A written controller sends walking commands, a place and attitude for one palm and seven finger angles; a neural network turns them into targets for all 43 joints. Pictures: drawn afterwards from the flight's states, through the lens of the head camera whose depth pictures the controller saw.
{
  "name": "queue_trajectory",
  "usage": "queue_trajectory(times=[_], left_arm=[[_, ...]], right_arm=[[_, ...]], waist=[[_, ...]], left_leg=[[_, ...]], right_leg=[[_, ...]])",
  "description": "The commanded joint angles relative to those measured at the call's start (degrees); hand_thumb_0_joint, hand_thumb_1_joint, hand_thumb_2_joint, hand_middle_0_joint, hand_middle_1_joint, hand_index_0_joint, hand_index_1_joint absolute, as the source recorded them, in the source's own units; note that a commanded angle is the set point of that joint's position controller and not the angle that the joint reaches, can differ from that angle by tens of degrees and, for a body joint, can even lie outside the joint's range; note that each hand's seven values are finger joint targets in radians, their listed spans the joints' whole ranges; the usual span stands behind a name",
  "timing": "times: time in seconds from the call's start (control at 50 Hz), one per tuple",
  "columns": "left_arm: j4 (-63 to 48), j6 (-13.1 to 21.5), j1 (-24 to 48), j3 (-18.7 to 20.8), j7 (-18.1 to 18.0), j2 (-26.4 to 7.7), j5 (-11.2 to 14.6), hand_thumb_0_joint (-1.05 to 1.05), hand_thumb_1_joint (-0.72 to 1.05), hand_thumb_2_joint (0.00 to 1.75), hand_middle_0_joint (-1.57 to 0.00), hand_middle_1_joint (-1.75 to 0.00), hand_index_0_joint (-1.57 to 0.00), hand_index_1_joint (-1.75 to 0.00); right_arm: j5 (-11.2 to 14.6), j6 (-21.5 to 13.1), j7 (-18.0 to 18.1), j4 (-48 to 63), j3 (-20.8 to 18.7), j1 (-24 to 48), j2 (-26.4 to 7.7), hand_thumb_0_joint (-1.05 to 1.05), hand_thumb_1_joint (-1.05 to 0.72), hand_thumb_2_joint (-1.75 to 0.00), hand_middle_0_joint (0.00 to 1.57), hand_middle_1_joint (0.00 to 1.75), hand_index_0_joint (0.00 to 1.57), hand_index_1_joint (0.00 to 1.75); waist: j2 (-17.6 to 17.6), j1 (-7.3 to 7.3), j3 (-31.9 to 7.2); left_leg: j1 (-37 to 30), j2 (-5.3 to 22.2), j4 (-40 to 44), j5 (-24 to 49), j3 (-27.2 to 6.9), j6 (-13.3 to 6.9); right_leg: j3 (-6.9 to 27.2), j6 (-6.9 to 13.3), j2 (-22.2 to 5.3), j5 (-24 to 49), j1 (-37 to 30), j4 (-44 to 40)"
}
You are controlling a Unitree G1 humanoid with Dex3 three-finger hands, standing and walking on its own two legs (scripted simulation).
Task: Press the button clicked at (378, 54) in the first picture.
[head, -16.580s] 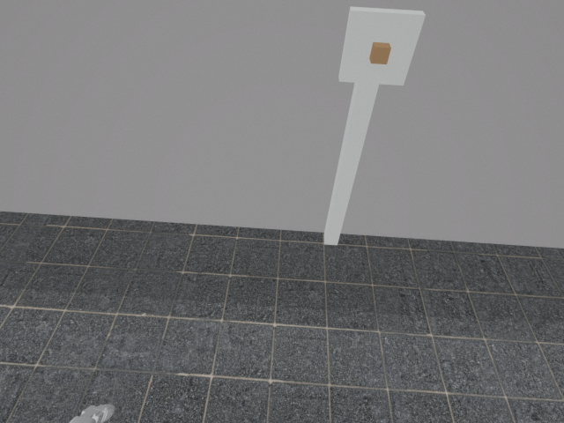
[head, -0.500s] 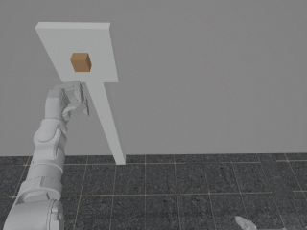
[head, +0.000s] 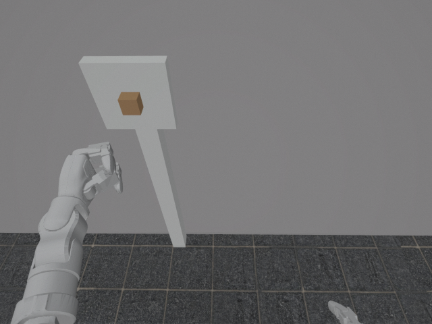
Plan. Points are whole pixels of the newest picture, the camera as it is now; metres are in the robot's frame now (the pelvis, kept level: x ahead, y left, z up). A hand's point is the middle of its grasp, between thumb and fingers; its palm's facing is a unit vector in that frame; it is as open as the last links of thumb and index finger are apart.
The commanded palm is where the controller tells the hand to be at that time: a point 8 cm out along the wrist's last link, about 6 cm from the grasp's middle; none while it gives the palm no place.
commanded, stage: draw the hand back to the body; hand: left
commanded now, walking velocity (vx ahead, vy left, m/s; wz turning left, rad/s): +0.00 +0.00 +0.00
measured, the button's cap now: (131, 102) +0.55 +0.22 +0.12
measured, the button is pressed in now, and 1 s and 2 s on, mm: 0 0 0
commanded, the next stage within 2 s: step back with the hand held close in 1.14 s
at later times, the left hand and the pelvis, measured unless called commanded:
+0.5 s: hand (73, 220) +0.23 +0.22 +0.15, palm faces +0.36 -0.89 -0.27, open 3.1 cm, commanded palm +0.19 +0.26 +0.16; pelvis -0.01 -0.02 +0.02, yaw +1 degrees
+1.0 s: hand (23, 257) +0.17 +0.24 +0.18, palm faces +0.44 -0.81 -0.38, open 3.1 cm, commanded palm +0.12 +0.27 +0.19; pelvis +0.00 -0.01 +0.02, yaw +1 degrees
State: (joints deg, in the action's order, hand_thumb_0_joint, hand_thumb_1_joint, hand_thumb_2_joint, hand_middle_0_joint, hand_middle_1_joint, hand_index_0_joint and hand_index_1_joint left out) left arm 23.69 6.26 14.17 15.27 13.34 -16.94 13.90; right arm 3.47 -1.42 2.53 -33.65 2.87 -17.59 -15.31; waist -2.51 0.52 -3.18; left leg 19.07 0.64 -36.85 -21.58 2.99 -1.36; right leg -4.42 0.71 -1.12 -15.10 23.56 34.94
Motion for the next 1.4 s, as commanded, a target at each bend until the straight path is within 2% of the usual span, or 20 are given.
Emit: queue_trajectory(times=[0.0,0.06,0.14,0.16,0.2,0.28,0.4,0.52,0.62,0.72,0.84,0.94,0.98,1.1,1.2,1.24,1.26,1.28,1.32,1.38], left_arm=[[-24.35,3.96,19.51,2.97,-1.5,-11.74,1.14,0.0,0.9,0.9,-1.3,-1.5,-1.3,-1.5],[-25.27,3.94,13.73,3.06,-1.15,-11.07,1.42,0.0,0.9,0.9,-1.3,-1.5,-1.3,-1.5],[-22.61,-0.95,9.89,2.15,0.26,-9.68,2.03,0.0,0.9,0.9,-1.3,-1.5,-1.3,-1.5],[-29.9,1.66,9.16,1.24,-6.97,-14.21,-4.58,0.0,0.9,0.9,-1.3,-1.5,-1.3,-1.5],[-28.96,1.5,0.18,-0.06,-11.89,-9.45,-5.44,0.0,0.9,0.9,-1.3,-1.5,-1.3,-1.5],[-38.13,2.34,-5.41,0.56,-16.1,-10.11,-7.9,0.0,0.9,0.9,-1.3,-1.5,-1.3,-1.5],[-45.57,2.99,-8.19,1.68,-19.15,-11.56,-9.77,0.0,0.9,0.9,-1.3,-1.5,-1.3,-1.5],[-48.89,3.15,-19.84,1.23,-19.74,-8.98,-10.4,0.0,0.9,0.9,-1.3,-1.5,-1.3,-1.5],[-52.6,3.11,-30.27,3.6,-19.45,-9.28,-10.33,0.0,0.9,0.9,-1.3,-1.5,-1.3,-1.5],[-59.24,3.47,-35.29,5.73,-19.75,-10.39,-10.72,0.0,0.9,0.9,-1.3,-1.5,-1.3,-1.5],[-63.34,3.79,-41.33,6.94,-20.23,-10.34,-11.0,0.0,0.9,0.9,-1.3,-1.5,-1.3,-1.5],[-60.78,3.23,-38.35,5.14,-20.49,-8.67,-11.54,0.0,0.9,0.9,-1.3,-1.5,-1.3,-1.5],[-60.04,3.3,-37.98,5.62,-20.77,-9.01,-11.53,0.0,0.9,0.9,-1.3,-1.5,-1.3,-1.5],[-63.0,3.51,-37.98,6.31,-21.15,-9.95,-11.86,0.0,0.9,0.9,-1.3,-1.5,-1.3,-1.5],[-62.02,3.14,-39.06,6.58,-21.07,-9.87,-11.7,0.0,0.9,0.9,-1.3,-1.5,-1.3,-1.5],[-61.37,3.13,-36.64,7.46,-21.19,-10.59,-11.58,0.0,0.9,0.9,-1.3,-1.5,-1.3,-1.5],[-64.87,5.48,-32.47,14.21,-21.28,-16.08,-11.18,0.0,0.9,0.9,-1.3,-1.5,-1.3,-1.5],[-59.43,5.57,-38.73,11.24,-20.83,-11.88,-11.41,0.0,0.9,0.9,-1.3,-1.5,-1.3,-1.5],[-60.27,5.84,-40.81,9.49,-20.44,-10.6,-11.83,0.0,0.9,0.9,-1.3,-1.5,-1.3,-1.5],[-63.1,6.96,-45.16,8.98,-20.53,-10.19,-11.79,0.0,0.9,0.9,-1.3,-1.5,-1.3,-1.5]], right_arm=[[-0.61,-6.03,1.5,10.23,-2.57,7.63,-6.46,0.0,-0.9,-0.9,0.2,0.3,0.2,0.3],[-0.51,-7.63,2.04,9.78,-2.2,8.88,-6.12,0.0,-0.9,-0.9,0.2,0.3,0.2,0.3],[0.01,-8.39,2.67,9.27,-1.55,10.54,-6.21,0.0,-0.9,-0.9,0.2,0.3,0.2,0.3],[-1.42,-8.49,2.99,8.11,-2.39,11.72,-5.81,0.0,-0.9,-0.9,0.2,0.3,0.2,0.3],[-1.69,-8.63,3.02,7.65,-2.16,12.66,-5.4,0.0,-0.9,-0.9,0.2,0.3,0.2,0.3],[-2.3,-8.07,2.77,7.05,-1.83,12.99,-4.46,0.0,-0.9,-0.9,0.2,0.3,0.2,0.3],[-3.34,-8.12,3.21,6.01,-2.08,14.74,-4.17,0.0,-0.9,-0.9,0.2,0.3,0.2,0.3],[-3.78,-8.38,2.75,5.65,-2.26,15.03,-3.56,0.0,-0.9,-0.9,0.2,0.3,0.2,0.3],[-4.06,-7.83,1.92,6.21,-2.95,15.0,-3.53,0.0,-0.9,-0.9,0.2,0.3,0.2,0.3],[-4.14,-7.93,1.85,7.0,-3.16,14.91,-3.14,0.0,-0.9,-0.9,0.2,0.3,0.2,0.3],[-4.05,-8.93,1.97,7.47,-3.21,14.23,-2.71,0.0,-0.9,-0.9,0.2,0.3,0.2,0.3],[-4.05,-9.13,2.29,6.64,-3.28,13.56,-2.96,0.0,-0.9,-0.9,0.2,0.3,0.2,0.3],[-4.14,-9.13,2.46,6.56,-3.2,13.45,-2.92,0.0,-0.9,-0.9,0.2,0.3,0.2,0.3],[-4.42,-9.82,2.53,6.76,-3.0,13.8,-2.92,0.0,-0.9,-0.9,0.2,0.3,0.2,0.3],[-4.42,-9.96,2.37,6.69,-2.86,14.01,-2.69,0.0,-0.9,-0.9,0.2,0.3,0.2,0.3],[-4.21,-9.7,2.44,6.33,-2.91,13.82,-2.72,0.0,-0.9,-0.9,0.2,0.3,0.2,0.3],[-4.03,-7.91,2.1,8.91,-3.11,12.36,-4.25,0.0,-0.9,-0.9,0.2,0.3,0.2,0.3],[-4.12,-6.76,2.1,7.85,-3.24,12.09,-3.26,0.0,-0.9,-0.9,0.2,0.3,0.2,0.3],[-4.31,-5.69,1.86,8.43,-3.38,12.79,-3.76,0.0,-0.9,-0.9,0.2,0.3,0.2,0.3],[-4.5,-4.73,1.68,9.03,-4.06,12.16,-4.49,0.0,-0.9,-0.9,0.2,0.3,0.2,0.3]], waist=[[-1.3,-0.75,-15.2],[-0.73,-1.61,-13.26],[1.24,-1.53,-5.63],[2.04,-2.34,-1.92],[4.97,-2.4,0.71],[-1.51,-2.8,-4.32],[0.34,-2.6,-2.68],[-0.93,-3.45,-1.07],[2.82,-4.17,-0.15],[-1.33,-4.43,-0.37],[-0.4,-4.6,1.66],[-0.09,-3.7,5.31],[1.28,-3.97,4.89],[-2.24,-4.68,1.14],[-0.54,-4.75,3.93],[-0.31,-4.37,4.64],[1.24,-1.64,8.5],[4.17,-1.52,7.46],[1.96,-1.24,6.33],[-1.35,-1.15,-0.72]], left_leg=[[-3.28,-0.18,7.63,14.1,-4.06,0.42],[-3.42,-0.33,8.83,12.35,-4.18,0.62],[-1.32,-0.61,10.72,5.81,-4.34,0.33],[-1.14,-0.48,12.98,5.22,-3.39,-0.38],[-1.61,-0.21,14.18,3.55,-3.37,-0.38],[-7.2,-0.23,15.98,9.87,-2.84,-0.15],[-10.35,-0.43,17.66,10.79,-2.39,-0.53],[-12.23,-0.46,18.72,14.43,-2.57,-0.36],[-11.73,-0.15,18.25,18.41,-2.64,-0.32],[-12.39,-0.05,17.74,19.86,-2.55,0.08],[-11.8,0.31,17.41,19.29,-3.01,0.36],[-11.4,0.44,18.04,15.21,-3.01,0.12],[-11.2,0.33,18.27,14.02,-3.38,-0.07],[-11.32,0.19,18.11,16.19,-3.83,0.5],[-9.86,0.52,18.46,15.69,-4.2,0.82],[-9.75,0.64,18.58,15.2,-4.06,0.8],[-4.24,1.5,16.94,10.66,-5.23,-0.65],[-5.26,1.27,15.82,9.83,-5.81,-0.7],[-5.92,1.23,15.04,11.58,-5.39,-0.5],[-5.19,1.98,14.74,17.48,-5.91,-0.32]], right_leg=[[2.1,1.35,1.03,11.37,-12.98,-3.6],[1.86,1.32,1.02,9.81,-13.66,-4.35],[1.93,1.04,0.69,3.21,-11.79,-7.24],[3.64,0.95,-0.46,-0.46,-12.64,-10.97],[3.8,0.61,-0.55,-3.42,-13.28,-13.37],[3.5,0.91,-0.63,4.16,-19.85,-13.57],[4.02,0.48,-0.42,3.45,-21.45,-17.42],[3.29,0.48,-0.3,6.87,-22.84,-17.58],[3.13,0.26,-0.1,11.17,-24.17,-16.93],[3.17,0.42,0.0,12.75,-23.87,-16.4],[2.69,0.41,0.44,11.44,-22.19,-16.31],[2.63,0.34,0.36,6.66,-19.06,-17.28],[2.63,0.4,0.27,5.14,-19.46,-17.46],[2.79,0.84,0.28,7.85,-22.54,-15.95],[2.57,0.89,0.55,7.4,-21.87,-16.24],[2.64,0.86,0.54,7.03,-21.34,-16.22],[8.13,0.48,-2.48,6.16,-14.82,-19.36],[8.14,0.74,-3.82,3.69,-13.19,-20.54],[7.88,1.0,-4.47,4.63,-12.02,-20.34],[6.01,0.9,-4.46,12.09,-16.17,-15.53]])
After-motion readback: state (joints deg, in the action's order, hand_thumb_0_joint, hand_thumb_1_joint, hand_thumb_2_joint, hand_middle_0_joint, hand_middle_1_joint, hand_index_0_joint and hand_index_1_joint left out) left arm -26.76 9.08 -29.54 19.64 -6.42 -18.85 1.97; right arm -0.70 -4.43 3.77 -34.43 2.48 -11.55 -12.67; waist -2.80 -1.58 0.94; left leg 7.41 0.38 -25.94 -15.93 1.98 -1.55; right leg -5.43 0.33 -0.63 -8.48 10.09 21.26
